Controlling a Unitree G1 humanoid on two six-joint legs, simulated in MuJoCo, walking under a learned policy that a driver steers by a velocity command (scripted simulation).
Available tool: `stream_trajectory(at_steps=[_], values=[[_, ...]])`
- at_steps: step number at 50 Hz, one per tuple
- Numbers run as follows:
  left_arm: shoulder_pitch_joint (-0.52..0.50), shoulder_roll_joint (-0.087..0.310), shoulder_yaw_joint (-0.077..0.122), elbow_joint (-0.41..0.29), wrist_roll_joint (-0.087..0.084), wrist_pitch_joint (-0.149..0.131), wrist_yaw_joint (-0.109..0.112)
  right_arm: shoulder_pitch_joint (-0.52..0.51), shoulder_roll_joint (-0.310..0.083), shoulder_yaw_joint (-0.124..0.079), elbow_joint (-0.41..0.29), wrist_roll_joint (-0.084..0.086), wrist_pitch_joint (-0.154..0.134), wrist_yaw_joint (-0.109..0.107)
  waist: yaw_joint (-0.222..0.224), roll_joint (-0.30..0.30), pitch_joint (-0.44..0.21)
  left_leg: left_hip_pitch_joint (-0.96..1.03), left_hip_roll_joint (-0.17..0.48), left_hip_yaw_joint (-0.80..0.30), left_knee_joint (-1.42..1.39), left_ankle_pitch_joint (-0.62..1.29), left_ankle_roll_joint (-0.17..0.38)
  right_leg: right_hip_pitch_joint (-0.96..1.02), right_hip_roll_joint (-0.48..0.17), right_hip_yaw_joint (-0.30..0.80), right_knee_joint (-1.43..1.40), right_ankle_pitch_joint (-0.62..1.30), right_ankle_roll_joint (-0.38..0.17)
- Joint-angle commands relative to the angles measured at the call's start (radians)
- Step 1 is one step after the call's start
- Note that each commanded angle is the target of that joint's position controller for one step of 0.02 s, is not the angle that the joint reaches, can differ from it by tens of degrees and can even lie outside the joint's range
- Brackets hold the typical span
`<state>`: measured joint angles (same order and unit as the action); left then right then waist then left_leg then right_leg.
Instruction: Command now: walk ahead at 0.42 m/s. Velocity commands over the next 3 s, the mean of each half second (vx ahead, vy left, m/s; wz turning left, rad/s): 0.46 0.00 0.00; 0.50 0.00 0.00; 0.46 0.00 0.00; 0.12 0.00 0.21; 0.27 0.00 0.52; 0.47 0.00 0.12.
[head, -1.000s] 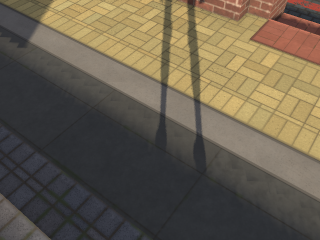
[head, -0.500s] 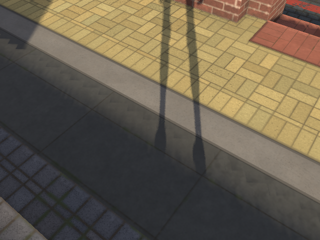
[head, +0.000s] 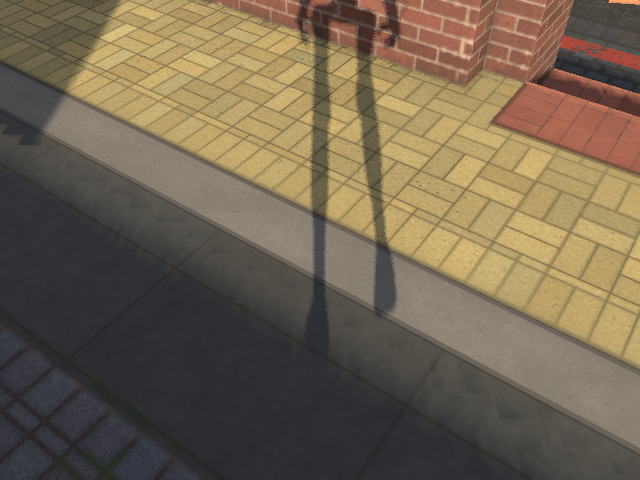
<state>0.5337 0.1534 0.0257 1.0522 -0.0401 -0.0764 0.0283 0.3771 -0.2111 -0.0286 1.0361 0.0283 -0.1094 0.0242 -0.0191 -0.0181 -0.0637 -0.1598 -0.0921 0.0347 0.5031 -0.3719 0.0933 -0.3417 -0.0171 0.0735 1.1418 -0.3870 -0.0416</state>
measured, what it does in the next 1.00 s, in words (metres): goes down: right foot 0.15 m lower, then left foot 0.15 m lower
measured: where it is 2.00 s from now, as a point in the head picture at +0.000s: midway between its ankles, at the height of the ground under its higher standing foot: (307, 382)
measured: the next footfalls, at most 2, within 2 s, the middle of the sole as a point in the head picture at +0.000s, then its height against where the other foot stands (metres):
right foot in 0.36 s outside the picture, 0.15 m lower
left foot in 0.90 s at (248, 475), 0.15 m lower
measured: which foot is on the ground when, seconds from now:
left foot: down 0.00-0.34, up 0.36-0.88, down 0.90-1.00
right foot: up 0.00-0.34, down 0.36-0.90, up 0.92-1.00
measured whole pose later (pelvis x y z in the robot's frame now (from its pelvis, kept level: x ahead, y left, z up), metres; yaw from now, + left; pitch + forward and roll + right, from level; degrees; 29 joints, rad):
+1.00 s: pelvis +0.58 +0.10 -0.33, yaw +0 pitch +2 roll -1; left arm 0.47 0.25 0.06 0.97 -0.06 -0.08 0.02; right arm 0.12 -0.24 -0.05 0.92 -0.01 -0.09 0.07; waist 0.07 -0.03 0.05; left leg -0.54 0.03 0.03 0.76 -0.25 0.03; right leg -0.29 -0.02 0.23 1.67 -0.64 0.02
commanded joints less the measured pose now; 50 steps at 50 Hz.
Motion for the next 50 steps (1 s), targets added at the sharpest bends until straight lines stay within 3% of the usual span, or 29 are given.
stream_trajectory(at_steps=[1,5,8,11,14,15,17,18,19,20,21,23,24,26,27,28,31,32,34,36,38,40,42,45,46,47,48,49,50], values=[[-0.029,0.072,0.028,-0.073,0.000,-0.022,-0.009,0.122,-0.053,0.007,0.002,-0.011,0.019,-0.012,-0.002,-0.003,0.199,0.088,0.322,-0.325,-0.295,0.397,0.193,-0.348,-0.093,0.009,0.036,0.099,-0.005],[-0.175,0.106,0.059,-0.140,0.026,-0.023,-0.029,0.204,-0.082,0.017,0.031,-0.018,-0.003,-0.049,-0.001,0.072,0.212,0.108,0.276,-0.222,-0.259,0.391,0.130,-0.446,-0.103,0.017,-0.195,0.345,-0.008],[-0.282,0.079,0.048,-0.198,0.073,-0.033,-0.060,0.120,-0.097,0.021,0.006,-0.014,0.006,-0.094,0.006,0.074,0.163,-0.181,0.149,-0.076,-0.108,0.296,0.074,-0.129,-0.020,-0.052,-0.562,0.806,0.001],[-0.159,0.081,0.051,-0.161,0.050,0.015,-0.069,0.120,-0.119,0.014,0.023,-0.023,-0.003,-0.081,0.044,0.076,0.083,-0.415,0.193,-0.106,0.043,0.195,0.098,0.179,0.003,-0.039,-0.361,0.946,0.006],[-0.235,0.120,0.050,-0.184,0.048,0.020,-0.062,0.111,-0.077,0.019,-0.001,-0.003,0.011,-0.067,0.032,0.060,0.151,-0.148,0.230,-0.173,0.274,0.303,0.089,-0.083,-0.035,-0.030,-0.461,0.663,-0.007],[-0.273,0.124,0.048,-0.194,0.029,0.002,-0.063,0.114,-0.072,0.021,-0.011,-0.006,0.021,-0.067,0.011,0.003,0.168,-0.100,0.175,-0.145,0.392,0.338,0.066,-0.051,-0.016,-0.099,-0.661,0.599,0.002],[0.096,0.150,0.076,-0.071,0.019,-0.020,-0.073,0.041,-0.104,0.014,0.008,-0.004,0.031,-0.046,0.211,-0.034,0.051,-0.218,0.135,-0.112,0.944,0.539,0.033,0.363,-0.025,-0.165,-0.820,0.777,-0.037],[0.294,0.115,0.060,0.015,0.022,-0.017,-0.071,0.046,-0.033,0.020,0.017,-0.013,0.010,-0.022,0.279,-0.254,0.037,-0.542,-0.019,-0.069,1.480,-0.215,-0.018,0.611,-0.136,-0.051,-0.796,0.897,-0.112],[0.233,0.132,0.031,-0.008,0.063,-0.026,-0.068,0.208,0.050,0.038,-0.016,0.027,-0.016,-0.010,0.116,-0.382,-0.005,-0.857,-0.028,-0.206,1.669,-0.389,0.004,0.749,-0.268,0.164,-0.429,1.346,-0.182],[0.260,0.167,0.044,-0.028,0.060,-0.019,-0.060,0.215,-0.026,0.034,-0.048,0.062,-0.035,0.000,0.128,-0.363,-0.117,-0.950,-0.016,-0.231,1.617,-0.326,-0.012,0.805,-0.379,0.324,-0.520,1.223,-0.304],[0.207,0.140,0.032,-0.031,0.053,-0.006,-0.059,0.123,-0.076,0.021,-0.077,0.062,-0.033,-0.001,0.111,-0.154,-0.048,-0.992,0.025,-0.179,1.577,-0.245,-0.030,0.672,-0.380,0.297,-0.601,1.026,-0.313],[0.010,0.277,0.053,-0.048,0.041,-0.014,-0.041,-0.034,-0.035,0.040,-0.166,0.041,-0.008,-0.023,0.013,0.030,0.056,-1.030,0.165,-0.156,1.411,-0.156,-0.063,0.365,-0.509,0.554,-0.762,0.371,-0.386],[-0.076,0.172,0.016,-0.056,0.044,-0.032,-0.032,-0.162,-0.032,0.041,-0.191,0.041,0.019,-0.032,-0.001,0.082,0.195,-1.064,0.218,-0.228,1.321,-0.124,-0.059,0.168,-0.502,0.537,-0.793,0.320,-0.329],[-0.230,0.164,-0.008,-0.105,0.055,-0.054,-0.019,-0.165,-0.075,0.023,-0.223,0.004,0.043,-0.044,-0.076,0.079,0.307,-0.751,0.247,-0.177,0.787,0.154,-0.080,-0.239,-0.275,0.278,-0.931,0.174,-0.224],[-0.230,0.186,-0.002,-0.102,0.055,-0.058,-0.011,-0.135,-0.073,0.016,-0.206,-0.047,0.041,-0.039,-0.070,0.039,0.249,-0.500,0.234,-0.133,0.591,0.389,-0.085,-0.347,-0.178,0.143,-0.921,0.232,-0.193],[-0.209,0.207,0.004,-0.090,0.051,-0.056,-0.008,-0.133,-0.041,0.016,-0.194,-0.060,0.041,-0.032,-0.060,-0.024,0.169,-0.289,0.210,-0.085,0.538,0.499,-0.083,-0.403,-0.142,0.054,-0.932,0.310,-0.175],[-0.107,0.211,0.022,-0.042,0.028,-0.039,-0.013,-0.138,-0.065,-0.003,-0.189,-0.020,0.045,-0.003,-0.039,-0.017,0.142,-0.387,0.200,-0.048,0.543,0.513,-0.060,-0.074,-0.181,0.036,-0.839,0.445,-0.192],[0.014,0.148,0.018,0.002,0.003,-0.041,0.000,-0.283,-0.085,-0.005,-0.235,-0.019,0.030,0.003,0.051,-0.019,0.190,-0.712,0.265,-0.169,0.415,0.604,-0.030,0.252,-0.213,0.100,-0.748,0.308,-0.161],[0.199,0.120,0.019,0.039,0.014,-0.026,0.020,-0.504,-0.055,0.001,-0.317,-0.016,-0.004,0.033,0.163,-0.047,0.233,-1.108,0.285,-0.193,0.322,0.471,-0.030,0.639,-0.297,0.221,-0.657,0.226,-0.151],[0.203,0.137,0.030,0.018,0.034,-0.007,0.020,-0.578,-0.043,0.007,-0.351,0.002,-0.020,0.061,0.175,-0.068,0.231,-1.139,0.294,-0.181,0.346,0.366,-0.029,0.647,-0.325,0.262,-0.635,0.197,-0.150],[0.167,0.121,0.026,-0.025,0.024,-0.005,0.026,-0.682,-0.047,0.015,-0.381,0.003,-0.041,0.087,0.216,-0.011,0.293,-0.994,0.286,-0.130,0.113,0.648,-0.027,0.484,-0.239,0.180,-0.623,0.012,-0.114],[0.022,0.169,0.033,-0.095,0.028,0.001,0.015,-0.581,-0.050,0.013,-0.332,-0.008,-0.042,0.113,0.183,0.017,0.248,-0.411,0.201,-0.047,-0.013,0.933,-0.034,0.066,-0.140,0.049,-0.643,-0.065,-0.062],[-0.025,0.214,0.045,-0.112,0.028,0.001,-0.006,-0.410,-0.091,-0.012,-0.274,0.015,-0.014,0.089,0.108,-0.014,0.174,-0.197,0.174,-0.053,0.031,0.878,-0.069,0.084,-0.124,0.029,-0.530,-0.040,-0.045],[-0.027,0.227,0.058,-0.081,0.008,0.003,-0.029,0.113,-0.239,-0.082,-0.102,-0.026,0.010,0.046,-0.173,-0.017,-0.038,0.379,0.180,0.002,0.043,0.788,-0.055,-0.030,-0.030,-0.019,0.178,0.158,0.066],[0.007,0.134,0.055,-0.076,0.004,-0.009,-0.022,0.222,-0.283,-0.071,-0.065,-0.063,0.011,0.039,-0.189,0.175,-0.088,0.553,0.324,-0.154,0.216,0.959,-0.011,-0.278,0.062,0.066,0.644,-0.491,0.113],[0.236,0.051,0.036,-0.089,-0.012,-0.032,-0.031,0.217,-0.318,-0.074,-0.064,-0.065,0.012,0.047,-0.064,0.441,-0.227,0.646,0.404,-0.320,0.301,1.252,0.060,-0.415,0.094,0.236,0.739,-0.480,0.069],[0.226,0.064,0.025,-0.131,-0.033,-0.039,-0.026,0.207,-0.350,-0.099,-0.068,-0.045,0.040,0.046,-0.061,0.465,-0.347,0.640,0.503,-0.559,0.101,0.726,0.160,-0.476,0.079,0.214,0.771,-0.408,0.065],[0.115,0.078,0.023,-0.176,-0.055,-0.037,-0.012,0.119,-0.303,-0.091,-0.075,-0.028,0.046,0.045,-0.031,0.273,-0.331,0.488,0.543,-0.696,-0.116,0.119,0.185,-0.486,0.017,0.123,0.618,-0.156,0.040],[-0.020,0.115,0.036,-0.179,-0.037,-0.023,0.025,-0.011,-0.224,-0.069,-0.105,-0.034,0.030,0.038,-0.024,0.103,-0.207,0.272,0.514,-0.741,-0.226,-0.064,0.145,-0.454,-0.026,0.082,0.557,0.013,0.013]])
